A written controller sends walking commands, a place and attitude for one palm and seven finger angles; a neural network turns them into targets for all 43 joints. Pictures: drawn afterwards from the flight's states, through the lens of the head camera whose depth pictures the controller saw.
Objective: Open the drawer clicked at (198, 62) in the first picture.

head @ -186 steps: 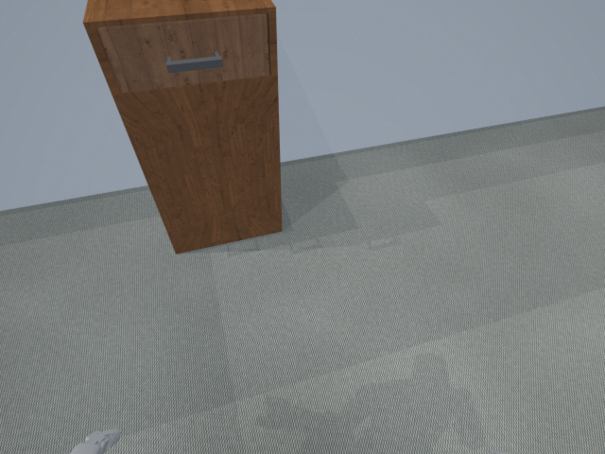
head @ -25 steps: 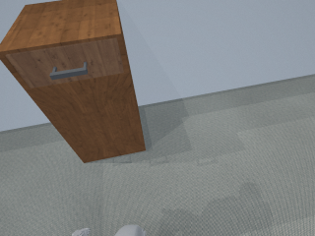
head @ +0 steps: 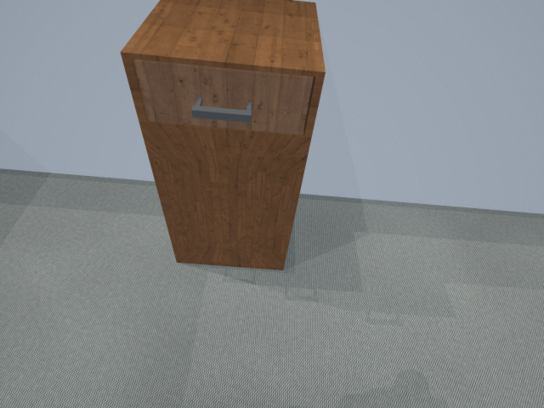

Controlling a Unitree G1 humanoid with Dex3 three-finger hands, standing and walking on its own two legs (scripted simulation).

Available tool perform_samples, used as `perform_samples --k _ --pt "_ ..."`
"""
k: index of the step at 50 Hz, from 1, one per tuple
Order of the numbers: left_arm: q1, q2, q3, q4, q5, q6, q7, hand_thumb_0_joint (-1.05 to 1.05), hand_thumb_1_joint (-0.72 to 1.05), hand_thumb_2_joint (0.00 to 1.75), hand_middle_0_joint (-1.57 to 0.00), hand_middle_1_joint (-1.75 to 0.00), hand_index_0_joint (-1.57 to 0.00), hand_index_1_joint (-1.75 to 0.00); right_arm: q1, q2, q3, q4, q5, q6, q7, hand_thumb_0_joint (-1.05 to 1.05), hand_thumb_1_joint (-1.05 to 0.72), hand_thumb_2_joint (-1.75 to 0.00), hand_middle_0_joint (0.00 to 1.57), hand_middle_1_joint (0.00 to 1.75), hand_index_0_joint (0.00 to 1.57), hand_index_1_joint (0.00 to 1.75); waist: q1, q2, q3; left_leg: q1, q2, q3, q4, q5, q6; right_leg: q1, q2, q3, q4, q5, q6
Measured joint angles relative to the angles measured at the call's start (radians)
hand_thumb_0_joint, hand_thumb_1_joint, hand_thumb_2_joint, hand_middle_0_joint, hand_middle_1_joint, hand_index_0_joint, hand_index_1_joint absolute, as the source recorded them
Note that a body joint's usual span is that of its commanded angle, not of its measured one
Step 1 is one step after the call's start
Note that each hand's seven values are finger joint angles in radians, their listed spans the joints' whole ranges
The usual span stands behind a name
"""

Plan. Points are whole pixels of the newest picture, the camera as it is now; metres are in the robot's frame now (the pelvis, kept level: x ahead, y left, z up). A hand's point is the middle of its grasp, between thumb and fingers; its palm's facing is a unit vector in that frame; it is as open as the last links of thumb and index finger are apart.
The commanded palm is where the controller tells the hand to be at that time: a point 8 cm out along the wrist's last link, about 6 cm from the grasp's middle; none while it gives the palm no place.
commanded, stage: take the last steps up to it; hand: left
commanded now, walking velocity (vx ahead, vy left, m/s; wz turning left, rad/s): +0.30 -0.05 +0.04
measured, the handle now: (223, 108) +0.73 +0.19 +0.02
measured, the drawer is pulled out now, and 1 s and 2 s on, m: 0.00 0.00 0.00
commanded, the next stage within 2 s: come to a stop and stand still in 0.66 s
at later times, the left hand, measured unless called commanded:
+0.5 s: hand out of the picture +0.12 +0.12 -0.16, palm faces +0.10 -0.97 -0.23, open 7.2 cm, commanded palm none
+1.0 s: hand (186, 403) +0.16 +0.15 -0.19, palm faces +0.11 -0.98 -0.14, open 7.4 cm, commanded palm none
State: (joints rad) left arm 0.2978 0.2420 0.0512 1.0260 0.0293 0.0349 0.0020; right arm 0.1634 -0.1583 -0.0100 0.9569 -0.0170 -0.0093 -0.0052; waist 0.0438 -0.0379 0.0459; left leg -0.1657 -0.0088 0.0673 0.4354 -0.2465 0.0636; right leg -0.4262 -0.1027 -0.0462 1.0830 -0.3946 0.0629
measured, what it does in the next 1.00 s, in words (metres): walks ahead: right foot, then left foot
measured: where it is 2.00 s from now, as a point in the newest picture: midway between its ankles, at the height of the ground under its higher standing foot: outside the picture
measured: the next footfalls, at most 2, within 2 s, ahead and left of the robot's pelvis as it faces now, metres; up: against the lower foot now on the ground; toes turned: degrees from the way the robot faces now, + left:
right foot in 0.34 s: +0.13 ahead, -0.15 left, +0.00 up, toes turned -5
left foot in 0.80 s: +0.29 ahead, +0.09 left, +0.00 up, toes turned +11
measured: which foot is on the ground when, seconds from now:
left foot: down 0.00-0.34, up 0.36-0.78, down 0.80-1.00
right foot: up 0.00-0.32, down 0.34-0.82, up 0.84-1.00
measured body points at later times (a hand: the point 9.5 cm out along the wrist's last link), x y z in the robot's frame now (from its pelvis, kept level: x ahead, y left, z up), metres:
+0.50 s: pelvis +0.09 -0.06 +0.00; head +0.08 -0.08 +0.45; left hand +0.12 +0.17 -0.14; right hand +0.03 -0.29 -0.17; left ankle +0.07 +0.07 -0.67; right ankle +0.09 -0.15 -0.74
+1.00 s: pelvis +0.21 +0.00 +0.00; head +0.24 +0.03 +0.44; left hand +0.15 +0.21 -0.18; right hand +0.33 -0.21 -0.14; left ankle +0.25 +0.08 -0.74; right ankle +0.16 -0.15 -0.68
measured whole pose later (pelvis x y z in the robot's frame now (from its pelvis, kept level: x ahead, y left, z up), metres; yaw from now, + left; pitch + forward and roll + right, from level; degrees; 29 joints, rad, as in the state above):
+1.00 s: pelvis +0.21 +0.00 +0.00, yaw +2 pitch -1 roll -1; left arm 0.32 0.14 0.04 1.11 0.02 0.03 0.04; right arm 0.09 -0.10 -0.03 1.01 0.00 -0.03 -0.05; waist 0.04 -0.04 0.09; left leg -0.27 0.05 0.17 0.48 -0.20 0.07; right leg -0.35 -0.05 -0.04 0.98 -0.52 0.04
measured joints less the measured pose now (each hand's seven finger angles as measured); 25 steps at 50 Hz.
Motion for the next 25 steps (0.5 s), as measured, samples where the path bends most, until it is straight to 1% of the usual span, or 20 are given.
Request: perform_samples --k 4,8,13,15,16,17,18,19,20,22,23,25 --pt "-0.021 -0.020 -0.004 0.005 0.003 -0.007 -0.005 0.01 0.91 0.90 -0.20 -0.30 -0.19 -0.30 0.079 -0.008 -0.021 0.030 0.001 -0.020 -0.011 -0.01 -0.94 -0.90 0.20 0.30 0.21 0.30 -0.027 0.001 -0.032 0.045 -0.018 -0.002 -0.068 0.025 0.004 -0.011 -0.004 0.012 -0.052 0.053 0.002" --pt "-0.055 -0.036 -0.004 0.002 0.002 -0.006 -0.011 0.01 0.91 0.90 -0.20 -0.30 -0.19 -0.30 0.160 -0.014 -0.029 0.076 -0.006 -0.018 -0.011 -0.01 -0.93 -0.90 0.20 0.30 0.20 0.30 -0.052 0.001 -0.044 0.073 -0.027 -0.005 -0.101 0.029 -0.001 -0.003 -0.004 0.001 -0.165 0.067 0.000" --pt "-0.097 -0.059 -0.005 -0.010 -0.001 -0.014 -0.017 0.01 0.91 0.90 -0.20 -0.30 -0.19 -0.30 0.241 -0.021 -0.037 0.133 -0.015 -0.007 -0.011 0.00 -0.92 -0.90 0.20 0.30 0.20 0.30 -0.086 0.022 -0.034 0.088 -0.018 -0.007 -0.089 0.000 -0.022 0.047 0.013 -0.018 -0.357 0.051 -0.015" --pt "-0.106 -0.066 -0.004 -0.015 -0.002 -0.026 -0.019 0.01 0.91 0.90 -0.20 -0.30 -0.19 -0.30 0.267 -0.024 -0.038 0.154 -0.015 -0.002 -0.010 0.00 -0.92 -0.90 0.20 0.30 0.20 0.30 -0.094 0.034 -0.031 0.084 -0.008 -0.007 -0.053 -0.031 -0.037 0.091 0.029 -0.029 -0.448 0.077 -0.021" --pt "-0.107 -0.068 -0.004 -0.018 -0.002 -0.035 -0.019 0.01 0.91 0.90 -0.20 -0.30 -0.19 -0.30 0.280 -0.022 -0.038 0.164 -0.014 0.000 -0.010 0.00 -0.92 -0.90 0.20 0.30 0.20 0.30 -0.095 0.037 -0.031 0.075 -0.004 -0.008 -0.019 -0.055 -0.047 0.124 0.036 -0.034 -0.505 0.096 -0.025" --pt "-0.109 -0.070 -0.004 -0.019 -0.001 -0.048 -0.017 0.00 0.91 0.90 -0.20 -0.30 -0.20 -0.30 0.293 -0.021 -0.038 0.173 -0.011 0.001 -0.009 0.00 -0.92 -0.90 0.20 0.30 0.20 0.30 -0.093 0.042 -0.029 0.055 0.004 -0.011 0.037 -0.091 -0.052 0.146 0.045 -0.038 -0.546 0.133 -0.045" --pt "-0.113 -0.077 -0.004 -0.016 0.001 -0.061 -0.013 0.00 0.91 0.90 -0.20 -0.30 -0.20 -0.30 0.296 -0.021 -0.037 0.184 -0.008 0.005 -0.008 0.00 -0.92 -0.90 0.20 0.30 0.20 0.30 -0.091 0.056 -0.021 0.023 0.017 -0.017 0.128 -0.144 -0.048 0.148 0.056 -0.048 -0.534 0.151 -0.068" --pt "-0.110 -0.084 -0.007 -0.015 -0.001 -0.071 -0.009 0.00 0.91 0.90 -0.20 -0.30 -0.20 -0.30 0.295 -0.020 -0.037 0.192 -0.008 0.013 -0.006 0.00 -0.92 -0.90 0.20 0.30 0.20 0.30 -0.089 0.066 -0.017 -0.021 0.024 -0.026 0.239 -0.195 -0.042 0.154 0.063 -0.060 -0.522 0.143 -0.085" --pt "-0.100 -0.090 -0.009 -0.014 -0.005 -0.078 -0.005 0.00 0.91 0.90 -0.20 -0.30 -0.20 -0.30 0.292 -0.019 -0.038 0.197 -0.008 0.020 -0.001 0.00 -0.91 -0.90 0.20 0.30 0.20 0.30 -0.086 0.070 -0.018 -0.069 0.028 -0.031 0.349 -0.213 -0.036 0.170 0.068 -0.071 -0.527 0.132 -0.096" --pt "-0.069 -0.095 -0.001 -0.007 -0.013 -0.086 0.010 0.00 0.92 0.90 -0.20 -0.30 -0.20 -0.30 0.279 -0.014 -0.043 0.199 -0.010 0.026 0.007 0.01 -0.91 -0.90 0.20 0.30 0.20 0.30 -0.073 0.067 -0.028 -0.158 0.040 -0.025 0.514 -0.178 -0.033 0.212 0.074 -0.081 -0.569 0.125 -0.105" --pt "-0.051 -0.092 0.002 0.001 -0.014 -0.087 0.015 0.00 0.93 0.90 -0.21 -0.30 -0.20 -0.30 0.268 -0.013 -0.046 0.195 -0.011 0.027 0.010 0.01 -0.91 -0.90 0.20 0.30 0.20 0.30 -0.068 0.066 -0.033 -0.197 0.049 -0.021 0.564 -0.143 -0.035 0.235 0.078 -0.084 -0.598 0.130 -0.105" --pt "-0.015 -0.090 -0.001 0.021 -0.014 -0.089 0.020 -0.01 0.94 0.90 -0.21 -0.30 -0.20 -0.30 0.240 -0.014 -0.052 0.179 -0.013 0.025 0.012 0.01 -0.91 -0.90 0.20 0.30 0.20 0.30 -0.065 0.067 -0.040 -0.263 0.071 -0.020 0.612 -0.071 -0.045 0.280 0.088 -0.092 -0.657 0.145 -0.105"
